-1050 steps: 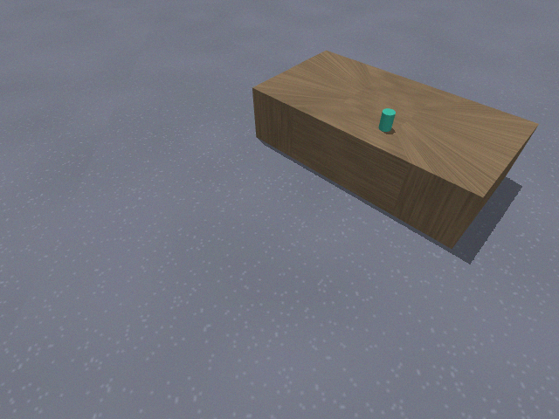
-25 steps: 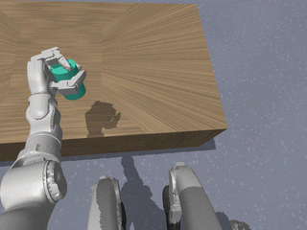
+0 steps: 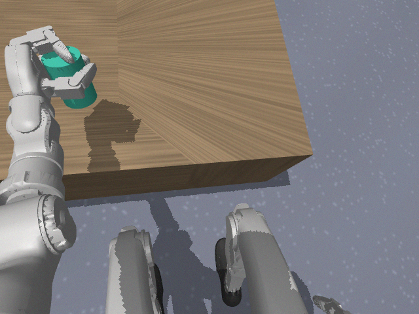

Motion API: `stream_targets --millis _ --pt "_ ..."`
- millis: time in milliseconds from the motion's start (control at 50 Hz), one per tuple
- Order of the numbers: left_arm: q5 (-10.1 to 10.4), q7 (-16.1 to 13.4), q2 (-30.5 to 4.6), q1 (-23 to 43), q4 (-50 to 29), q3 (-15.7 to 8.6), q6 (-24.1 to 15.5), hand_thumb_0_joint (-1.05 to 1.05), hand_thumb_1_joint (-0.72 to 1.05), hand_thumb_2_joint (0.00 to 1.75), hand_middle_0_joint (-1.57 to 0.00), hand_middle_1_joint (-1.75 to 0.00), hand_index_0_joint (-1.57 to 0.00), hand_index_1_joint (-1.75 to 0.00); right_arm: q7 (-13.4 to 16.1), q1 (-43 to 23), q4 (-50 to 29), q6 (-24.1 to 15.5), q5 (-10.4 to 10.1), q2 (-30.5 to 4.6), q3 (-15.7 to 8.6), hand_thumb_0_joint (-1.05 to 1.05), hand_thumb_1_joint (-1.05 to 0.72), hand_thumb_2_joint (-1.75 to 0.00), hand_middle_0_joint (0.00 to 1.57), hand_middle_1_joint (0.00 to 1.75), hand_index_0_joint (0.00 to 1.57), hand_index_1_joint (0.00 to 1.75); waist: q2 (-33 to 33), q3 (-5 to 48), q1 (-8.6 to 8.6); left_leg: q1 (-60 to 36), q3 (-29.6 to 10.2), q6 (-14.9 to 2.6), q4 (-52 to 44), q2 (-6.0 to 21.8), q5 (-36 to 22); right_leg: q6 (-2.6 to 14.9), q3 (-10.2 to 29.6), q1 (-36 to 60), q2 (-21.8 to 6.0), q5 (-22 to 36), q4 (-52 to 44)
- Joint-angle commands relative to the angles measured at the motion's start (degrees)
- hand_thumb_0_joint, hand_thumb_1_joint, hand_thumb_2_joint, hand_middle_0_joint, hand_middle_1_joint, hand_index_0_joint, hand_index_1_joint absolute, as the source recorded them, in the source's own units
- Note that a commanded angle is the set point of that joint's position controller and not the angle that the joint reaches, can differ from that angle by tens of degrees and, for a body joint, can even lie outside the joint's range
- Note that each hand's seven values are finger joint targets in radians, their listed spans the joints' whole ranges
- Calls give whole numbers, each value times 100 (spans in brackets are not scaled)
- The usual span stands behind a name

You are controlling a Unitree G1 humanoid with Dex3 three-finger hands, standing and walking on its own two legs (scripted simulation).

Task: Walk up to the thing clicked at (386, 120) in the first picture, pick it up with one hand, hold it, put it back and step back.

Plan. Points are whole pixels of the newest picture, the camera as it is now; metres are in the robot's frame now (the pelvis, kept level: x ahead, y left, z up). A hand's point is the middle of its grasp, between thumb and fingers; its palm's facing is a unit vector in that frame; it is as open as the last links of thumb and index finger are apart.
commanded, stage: lower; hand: left
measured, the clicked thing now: (71, 78) +0.55 +0.19 -0.01
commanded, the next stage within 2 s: loosen in 1.08 s
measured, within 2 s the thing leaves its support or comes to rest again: rests again in 1.86 s
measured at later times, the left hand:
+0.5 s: hand (82, 83) +0.57 +0.18 -0.06, palm faces +0.10 -0.99 -0.03, open 5.4 cm
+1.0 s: hand (87, 89) +0.58 +0.18 -0.09, palm faces +0.12 -0.99 -0.02, open 5.3 cm
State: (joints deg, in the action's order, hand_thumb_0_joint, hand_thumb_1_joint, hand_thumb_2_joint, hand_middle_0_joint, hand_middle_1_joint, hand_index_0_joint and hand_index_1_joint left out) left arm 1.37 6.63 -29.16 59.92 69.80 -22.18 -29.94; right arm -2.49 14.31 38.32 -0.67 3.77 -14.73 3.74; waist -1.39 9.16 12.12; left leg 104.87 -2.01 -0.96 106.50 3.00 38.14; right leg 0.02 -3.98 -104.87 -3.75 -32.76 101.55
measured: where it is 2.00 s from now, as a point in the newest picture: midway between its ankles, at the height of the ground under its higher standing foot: (192, 296)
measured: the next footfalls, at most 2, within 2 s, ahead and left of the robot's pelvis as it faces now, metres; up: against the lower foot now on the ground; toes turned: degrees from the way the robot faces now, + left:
none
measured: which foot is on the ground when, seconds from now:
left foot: down 0.00-1.00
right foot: down 0.00-1.00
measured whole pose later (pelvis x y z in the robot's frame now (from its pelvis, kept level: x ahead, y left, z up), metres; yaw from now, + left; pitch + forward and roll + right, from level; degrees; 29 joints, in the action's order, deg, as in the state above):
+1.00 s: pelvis -0.02 +0.00 -0.10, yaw -1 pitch +37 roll -6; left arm -2.5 5.1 -35.8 68.5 73.5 -25.9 -28.6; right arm -3.6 13.7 38.1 1.7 6.1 -16.4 5.8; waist -1.1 4.4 15.4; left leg 122.7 -3.6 -1.2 125.6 2.3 39.9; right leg 0.1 -4.0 -122.3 -4.5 -34.0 119.8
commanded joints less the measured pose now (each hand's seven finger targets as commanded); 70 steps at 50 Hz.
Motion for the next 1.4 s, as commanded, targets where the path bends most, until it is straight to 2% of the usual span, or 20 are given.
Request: stream_targets --millis 0,100,160,200,320,400,420,440,480,580,720,800,940,1000,1100,1140,1180,1240,1300,1380 --pt "58 -11 -1242 2772 -1338 -147 -397 0 48 135 -137 -147 -138 -147 68 1238 -144 -51 9 -1173 -411 0 -91 -91 20 30 20 30 -1101 3946 127 -2441 -178 9 -1242 -207 -1439 290 116 2194 236 1188 -885" --pt "19 -48 -1322 2925 -1394 -167 -319 0 48 130 -139 -144 -138 -145 78 1246 -151 -33 28 -1184 -403 0 -92 -91 20 30 20 30 -1122 4091 138 -2393 -135 -8 -1026 -206 -1511 282 128 2107 244 1232 -758" --pt "13 -127 -1252 2930 -1026 -226 -307 0 47 132 -140 -146 -139 -147 68 1262 -141 -18 48 -1158 -365 0 -92 -91 20 30 20 30 -923 3668 277 -1732 -96 -37 -883 -237 -1118 251 133 2001 234 1009 -668" --pt "-69 -142 -1275 2842 -876 -184 -332 0 47 131 -139 -144 -139 -145 57 1201 -137 -25 64 -1166 -354 0 -91 -90 20 30 20 30 -943 3480 264 -1707 -125 -25 -846 -221 -905 260 104 1664 236 786 -571" --pt "-109 -83 -1526 3034 -1000 -335 -434 0 46 131 -138 -144 -138 -145 9 1277 -150 3 128 -1253 -312 0 -92 -91 20 30 20 30 -1227 3991 243 -1810 -119 7 -486 -227 -1478 263 60 1586 203 1223 -139" --pt "-188 -126 -1550 3385 -1223 -233 -428 0 48 131 -136 -142 -135 -143 0 1292 -135 29 153 -1279 -359 0 -92 -91 20 30 20 30 -1417 4104 296 -1784 -86 20 -392 -223 -1216 257 64 1393 208 1007 -27" --pt "-195 -142 -1757 3582 -1398 -310 -454 0 47 131 -136 -142 -135 -144 2 1297 -139 47 156 -1296 -361 0 -91 -91 20 30 20 30 -1489 4168 292 -1622 -38 13 -342 -239 -1075 250 95 1493 207 923 -16" --pt "-193 -156 -1804 3370 -1257 -396 -424 0 48 130 -136 -141 -135 -143 14 1312 -115 54 163 -1314 -355 0 -92 -91 20 30 20 30 -1409 4250 219 -1668 -35 8 -285 -241 -1195 240 99 1554 203 1042 22" --pt "-178 -128 -1682 3547 -1377 -305 -407 0 49 131 -135 -141 -134 -142 0 1361 -108 56 165 -1323 -352 0 -92 -91 20 30 20 30 -1493 4447 304 -1775 -43 12 -167 -238 -1437 244 80 1522 195 1232 128" --pt "-174 -153 -1622 3411 -1069 -351 -330 0 47 131 -136 -141 -134 -143 -8 1346 -2 108 179 -1370 -329 0 -91 -91 20 30 20 30 -1474 3896 377 -1495 -117 34 -67 -225 -1268 249 -5 1045 168 1018 332" --pt "-252 -130 -1781 3430 -971 -407 -292 0 48 131 -136 -141 -135 -143 -29 1390 -37 189 219 -1416 -289 0 -91 -90 20 30 20 30 -1284 4069 434 -1099 -36 -9 254 -239 -1356 207 5 1263 186 1192 499" --pt "-271 -145 -2006 3562 -1041 -478 -309 0 51 132 -137 -142 -136 -143 -30 1324 -15 203 232 -1419 -268 0 -90 -90 20 30 20 30 -1287 3820 401 -744 9 -29 318 -243 -879 187 19 1169 201 810 511" --pt "-313 -150 -2004 3636 -982 -433 -290 0 50 131 -136 -141 -136 -142 -46 1366 -10 235 258 -1471 -229 0 -90 -90 20 30 20 30 -1452 3872 509 -772 -49 -4 398 -231 -948 197 -62 1001 207 852 671" --pt "-358 -128 -1812 3556 -795 -284 -251 0 51 130 -135 -140 -134 -141 -52 1353 35 251 275 -1505 -216 0 -90 -90 20 30 20 30 -1574 3652 574 -908 -109 26 432 -210 -962 215 -112 681 192 850 749" --pt "-348 -165 -1818 3526 -622 -323 -212 0 51 127 -133 -137 -133 -137 -71 1295 -46 280 271 -1568 -212 0 -89 -90 20 30 20 30 -1387 3329 581 -586 -181 8 402 -223 -604 202 -161 491 176 558 768" --pt "-357 -146 -1708 3483 -456 -215 -203 0 49 127 -133 -136 -132 -137 -93 1299 -63 286 278 -1538 -199 0 -89 -90 20 30 20 30 -1190 3235 699 -267 -113 -40 493 -240 -431 164 -154 668 206 448 700" --pt "-376 -141 -1766 3490 -471 -234 -212 0 46 117 -140 -136 -140 -135 -95 1280 -72 286 284 -1567 -182 0 -91 -89 20 30 20 30 -1185 3210 676 -275 -151 -36 509 -234 -424 165 -165 544 198 454 740" --pt "-337 -84 -1891 3506 -563 -258 -181 0 25 93 -121 -112 -124 -111 -89 1232 -118 292 265 -1581 -183 0 -91 -89 20 30 20 30 -1276 3378 576 -377 -115 -30 533 -234 -462 171 -142 612 202 464 773" --pt "-319 -63 -1768 3437 -551 -205 -136 0 14 69 -111 -95 -114 -92 -94 1237 -145 292 260 -1550 -157 0 -91 -89 20 30 20 30 -1308 3383 575 -342 -92 -26 539 -241 -544 172 -143 681 197 548 799" --pt "-377 -86 -1716 3535 -646 -136 -86 0 -12 48 -84 -68 -84 -67 -96 1237 -190 314 267 -1577 -171 0 -92 -89 20 30 20 30 -1436 3388 630 -493 -164 -2 499 -226 -564 189 -170 485 184 589 825"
